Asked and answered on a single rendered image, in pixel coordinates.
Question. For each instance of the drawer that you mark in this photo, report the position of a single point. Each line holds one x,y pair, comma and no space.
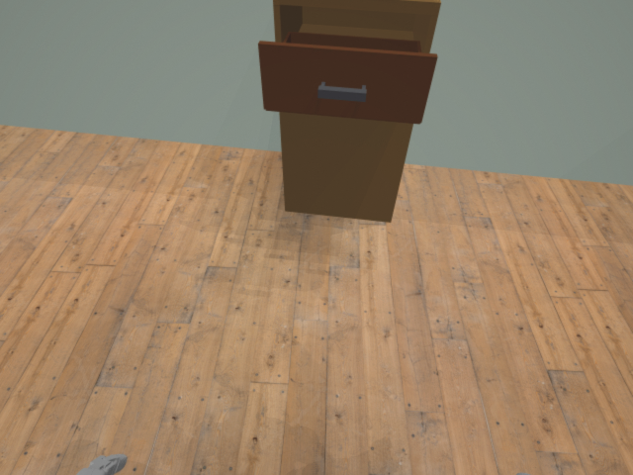
396,73

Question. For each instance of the left robot hand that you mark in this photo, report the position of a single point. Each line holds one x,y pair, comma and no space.
103,465

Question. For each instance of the handle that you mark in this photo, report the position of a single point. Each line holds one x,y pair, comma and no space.
342,93

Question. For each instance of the cabinet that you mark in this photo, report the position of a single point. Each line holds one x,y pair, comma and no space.
345,167

